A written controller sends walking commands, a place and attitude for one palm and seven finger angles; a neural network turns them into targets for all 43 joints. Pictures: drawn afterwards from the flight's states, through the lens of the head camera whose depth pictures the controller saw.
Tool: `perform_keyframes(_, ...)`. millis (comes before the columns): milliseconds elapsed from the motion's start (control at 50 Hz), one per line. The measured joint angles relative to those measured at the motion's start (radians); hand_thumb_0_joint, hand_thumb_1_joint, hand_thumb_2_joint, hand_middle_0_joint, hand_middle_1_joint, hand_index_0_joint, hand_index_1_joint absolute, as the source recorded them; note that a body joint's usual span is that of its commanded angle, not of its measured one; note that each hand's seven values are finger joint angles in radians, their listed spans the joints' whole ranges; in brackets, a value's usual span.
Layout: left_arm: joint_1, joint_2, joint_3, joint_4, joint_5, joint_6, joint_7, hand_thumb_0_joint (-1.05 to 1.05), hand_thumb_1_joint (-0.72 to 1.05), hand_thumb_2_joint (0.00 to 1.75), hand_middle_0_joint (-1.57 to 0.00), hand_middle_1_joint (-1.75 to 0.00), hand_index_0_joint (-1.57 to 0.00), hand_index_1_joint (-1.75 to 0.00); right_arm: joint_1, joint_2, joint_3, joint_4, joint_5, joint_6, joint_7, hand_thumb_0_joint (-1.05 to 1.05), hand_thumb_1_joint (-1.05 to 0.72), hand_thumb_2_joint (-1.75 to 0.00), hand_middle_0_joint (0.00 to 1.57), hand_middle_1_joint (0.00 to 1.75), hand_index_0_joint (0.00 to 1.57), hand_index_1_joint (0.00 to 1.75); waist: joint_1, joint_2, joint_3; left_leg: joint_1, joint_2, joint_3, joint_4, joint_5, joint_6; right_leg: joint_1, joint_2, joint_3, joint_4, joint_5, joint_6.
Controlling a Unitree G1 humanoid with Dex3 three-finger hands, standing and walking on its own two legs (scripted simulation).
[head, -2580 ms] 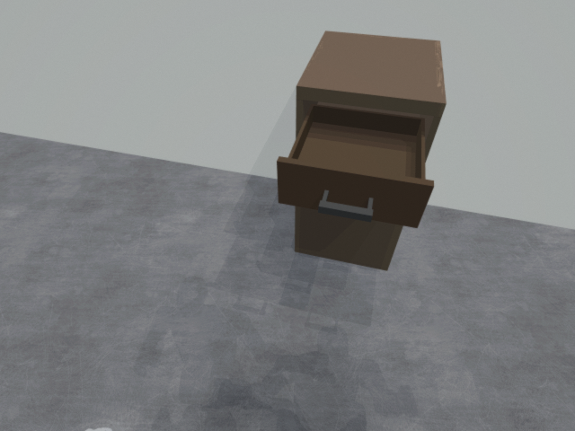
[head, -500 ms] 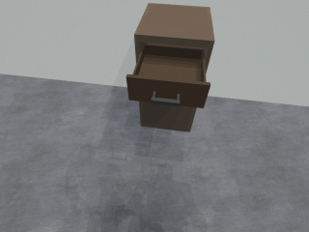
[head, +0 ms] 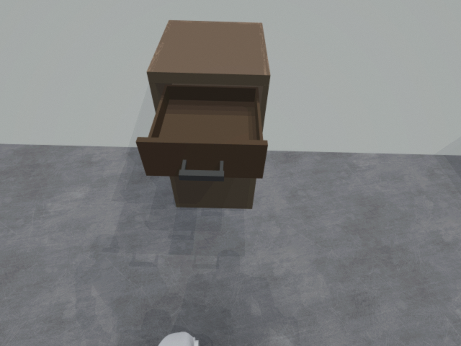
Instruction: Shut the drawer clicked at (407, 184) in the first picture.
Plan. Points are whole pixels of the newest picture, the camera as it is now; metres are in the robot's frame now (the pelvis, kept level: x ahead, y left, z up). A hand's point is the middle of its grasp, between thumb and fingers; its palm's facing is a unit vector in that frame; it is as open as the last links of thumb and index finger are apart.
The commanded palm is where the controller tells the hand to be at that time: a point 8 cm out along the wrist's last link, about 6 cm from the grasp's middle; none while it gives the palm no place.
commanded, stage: take the last steps up to it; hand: left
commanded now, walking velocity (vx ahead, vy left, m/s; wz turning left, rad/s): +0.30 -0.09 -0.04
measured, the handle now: (202, 169) +0.58 +0.11 -0.11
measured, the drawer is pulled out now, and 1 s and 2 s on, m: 0.29 0.29 0.29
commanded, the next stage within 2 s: come to a stop and stand still in 0.58 s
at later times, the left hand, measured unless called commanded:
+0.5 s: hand (153, 310) +0.22 +0.18 -0.17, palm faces -0.01 -0.99 -0.14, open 7.4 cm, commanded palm none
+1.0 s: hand (186, 274) +0.31 +0.12 -0.19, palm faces +0.05 -0.98 -0.20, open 7.3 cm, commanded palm none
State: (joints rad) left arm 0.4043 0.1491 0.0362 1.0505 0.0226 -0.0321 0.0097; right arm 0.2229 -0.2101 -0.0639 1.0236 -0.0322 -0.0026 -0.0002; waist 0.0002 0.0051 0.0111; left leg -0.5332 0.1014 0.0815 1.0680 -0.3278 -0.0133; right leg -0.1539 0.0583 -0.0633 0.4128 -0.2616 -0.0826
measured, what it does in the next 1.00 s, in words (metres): walks ahead: left foot, then right foot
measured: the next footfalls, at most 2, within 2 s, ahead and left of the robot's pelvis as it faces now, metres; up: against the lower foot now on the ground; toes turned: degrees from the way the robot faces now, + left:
left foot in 0.20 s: +0.19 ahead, +0.12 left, +0.00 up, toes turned +4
right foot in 0.64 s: +0.32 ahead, -0.19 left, +0.00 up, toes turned -9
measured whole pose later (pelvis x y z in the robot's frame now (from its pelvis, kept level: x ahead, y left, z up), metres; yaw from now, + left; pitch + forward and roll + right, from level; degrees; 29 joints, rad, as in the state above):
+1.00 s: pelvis +0.27 -0.06 -0.01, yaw -2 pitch -1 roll +0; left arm 0.22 0.18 0.05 1.03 0.01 0.04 0.05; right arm 0.18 -0.15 -0.04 1.02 -0.02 0.01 -0.04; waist 0.02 -0.04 0.07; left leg -0.29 0.02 0.12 0.57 -0.25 0.05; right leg -0.30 -0.05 -0.07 0.73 -0.44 0.01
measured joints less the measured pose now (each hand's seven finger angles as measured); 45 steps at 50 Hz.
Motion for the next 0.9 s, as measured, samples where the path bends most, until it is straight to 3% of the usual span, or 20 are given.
perform_keyframes(100, 0.029, -0.02, -0.009, 0.03, 0.002, -0.009, 0.001, 0.0, 0.91, 0.9, -0.2, -0.3, -0.2, -0.3, -0.055, 0.037, 0.006, -0.022, 0.005, -0.012, 0.004, 0.01, -0.91, -0.9, 0.2, 0.3, 0.2, 0.3, 0.021, -0.018, 0.011, 0.002, -0.004, -0.004, -0.177, 0.026, 0.01, 0.074, 0.021, 0.018, -0.061, -0.011, 0.006)
perform_keyframes(180, 0.043, -0.02, -0.005, 0.051, 0.001, -0.007, -0.001, 0.0, 0.91, 0.9, -0.2, -0.3, -0.2, -0.3, -0.078, 0.071, 0.018, -0.03, 0.008, -0.033, 0.002, 0.01, -0.91, -0.9, 0.2, 0.3, 0.2, 0.3, 0.034, -0.042, 0.025, 0.093, -0.024, 0.006, -0.378, 0.053, 0.031, 0.112, 0.02, 0.027, -0.014, -0.082, 0.021)
perform_keyframes(220, 0.056, -0.024, 0.0, 0.055, -0.005, -0.003, -0.007, 0.0, 0.91, 0.9, -0.2, -0.3, -0.2, -0.3, -0.075, 0.079, 0.026, -0.041, 0.0, -0.061, -0.005, 0.01, -0.91, -0.9, 0.2, 0.3, 0.2, 0.3, 0.033, -0.041, 0.025, 0.148, -0.026, 0.01, -0.463, 0.138, 0.056, 0.054, 0.019, 0.031, 0.165, -0.161, 0.021)
perform_keyframes(260, 0.036, -0.007, 0.006, 0.058, -0.001, 0.015, -0.014, 0.0, 0.91, 0.9, -0.2, -0.3, -0.2, -0.3, -0.065, 0.099, 0.035, -0.041, 0.001, -0.07, -0.014, 0.01, -0.9, -0.9, 0.2, 0.3, 0.2, 0.3, 0.025, -0.073, 0.039, 0.158, -0.038, 0.034, -0.411, 0.103, 0.06, -0.064, -0.001, 0.048, 0.467, -0.199, 0.011)
perform_keyframes(300, 0.003, 0.014, 0.017, 0.053, 0.007, 0.027, -0.019, 0.01, 0.91, 0.9, -0.2, -0.3, -0.2, -0.29, -0.03, 0.115, 0.033, -0.032, 0.007, -0.07, -0.025, 0.0, -0.91, -0.9, 0.2, 0.3, 0.2, 0.3, 0.019, -0.095, 0.036, 0.195, -0.051, 0.046, -0.434, 0.063, 0.055, -0.181, -0.032, 0.048, 0.674, -0.154, 0.014)
perform_keyframes(360, -0.057, 0.036, 0.035, 0.02, 0.013, 0.033, -0.028, 0.01, 0.91, 0.9, -0.2, -0.3, -0.2, -0.29, 0.021, 0.098, 0.013, -0.01, 0.01, -0.075, -0.045, -0.02, -0.95, -0.9, 0.21, 0.3, 0.21, 0.3, 0.012, -0.101, 0.028, 0.258, -0.064, 0.044, -0.533, 0.088, 0.044, -0.315, -0.089, 0.048, 0.753, -0.05, 0.036)
perform_keyframes(480, -0.158, 0.056, 0.042, -0.041, 0.006, 0.032, -0.034, 0.0, 0.92, 0.9, -0.2, -0.3, -0.19, -0.29, 0.117, 0.066, 0.016, 0.049, 0.004, -0.058, -0.03, -0.01, -0.94, -0.9, 0.2, 0.3, 0.2, 0.3, -0.004, -0.071, 0.013, 0.366, -0.048, 0.029, -0.676, 0.111, 0.024, -0.398, -0.169, 0.034, 0.523, 0.04, 0.081)
perform_keyframes(600, -0.235, 0.062, 0.037, -0.056, 0.002, 0.027, -0.04, 0.0, 0.92, 0.9, -0.2, -0.3, -0.19, -0.29, 0.176, 0.063, 0.009, 0.072, -0.003, -0.033, -0.017, 0.0, -0.92, -0.9, 0.2, 0.3, 0.2, 0.3, -0.057, -0.033, 0.026, 0.408, -0.006, 0.011, -0.642, 0.037, -0.026, -0.287, -0.156, -0.018, 0.221, 0.053, 0.092)
perform_keyframes(640, -0.239, 0.069, 0.033, -0.065, 0.003, 0.007, -0.04, 0.0, 0.92, 0.9, -0.2, -0.3, -0.19, -0.29, 0.205, 0.067, 0.009, 0.077, -0.001, -0.027, -0.013, 0.0, -0.91, -0.9, 0.2, 0.3, 0.2, 0.3, -0.062, -0.038, 0.018, 0.384, -0.001, 0.003, -0.541, -0.038, -0.029, -0.207, -0.148, -0.024, 0.115, 0.056, 0.076)
perform_keyframes(680, -0.253, 0.047, 0.029, -0.059, 0.0, -0.011, -0.028, 0.0, 0.92, 0.9, -0.2, -0.3, -0.19, -0.29, 0.193, 0.052, 0.01, 0.094, 0.006, -0.009, -0.013, 0.01, -0.91, -0.9, 0.2, 0.3, 0.2, 0.3, -0.056, 0.0, 0.033, 0.3, 0.012, -0.036, -0.312, -0.16, 0.0, -0.214, -0.126, -0.04, 0.168, 0.061, 0.08)
perform_keyframes(720, -0.247, 0.021, 0.019, -0.052, -0.004, -0.017, -0.018, 0.0, 0.92, 0.9, -0.2, -0.3, -0.2, -0.29, 0.166, 0.04, 0.009, 0.101, 0.007, 0.005, -0.014, 0.01, -0.91, -0.9, 0.2, 0.3, 0.2, 0.3, -0.051, 0.026, 0.04, 0.209, 0.002, -0.055, -0.104, -0.178, 0.018, -0.189, -0.11, -0.057, 0.171, 0.034, 0.077)
perform_keyframes(760, -0.231, 0.0, 0.013, -0.041, -0.005, -0.011, -0.002, 0.0, 0.92, 0.9, -0.2, -0.3, -0.2, -0.29, 0.137, 0.036, 0.01, 0.093, 0.008, 0.005, -0.019, 0.01, -0.91, -0.9, 0.2, 0.3, 0.2, 0.3, -0.048, 0.031, 0.038, 0.15, -0.009, -0.04, -0.035, -0.146, 0.012, -0.149, -0.102, -0.065, 0.13, 0.035, 0.077)
perform_keyframes(840, -0.21, 0.004, 0.014, -0.031, -0.004, 0.009, 0.025, -0.01, 0.95, 0.9, -0.2, -0.3, -0.2, -0.3, 0.073, 0.047, 0.022, 0.056, 0.019, 0.003, -0.032, 0.01, -0.91, -0.9, 0.2, 0.3, 0.2, 0.3, -0.027, 0.018, 0.037, 0.142, -0.036, -0.006, -0.24, -0.07, -0.015, -0.103, -0.095, -0.068, 0.082, 0.038, 0.073)
perform_keyframes(900, -0.194, 0.008, 0.01, -0.027, -0.01, 0.032, 0.028, -0.01, 0.94, 0.9, -0.2, -0.3, -0.2, -0.3, 0.028, 0.053, 0.024, 0.028, 0.02, 0.007, -0.034, 0.01, -0.91, -0.9, 0.2, 0.3, 0.2, 0.3, -0.009, 0.017, 0.045, 0.201, -0.049, 0.005, -0.46, 0.099, -0.011, -0.1, -0.089, -0.065, 0.125, 0.001, 0.082)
